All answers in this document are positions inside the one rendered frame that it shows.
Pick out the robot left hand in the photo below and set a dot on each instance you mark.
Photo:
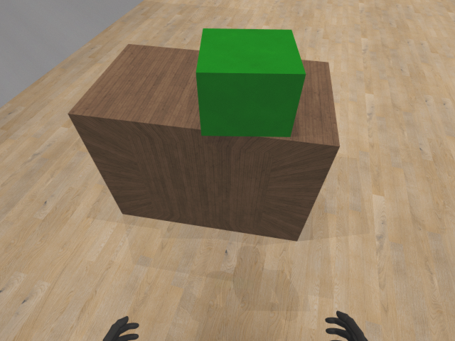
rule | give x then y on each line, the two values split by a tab
118	328

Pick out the carton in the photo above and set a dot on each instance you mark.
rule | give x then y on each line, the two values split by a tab
249	82

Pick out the pedestal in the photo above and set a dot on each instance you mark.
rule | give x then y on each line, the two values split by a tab
140	123

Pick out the robot right hand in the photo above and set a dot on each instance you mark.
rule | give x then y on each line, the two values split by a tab
352	332

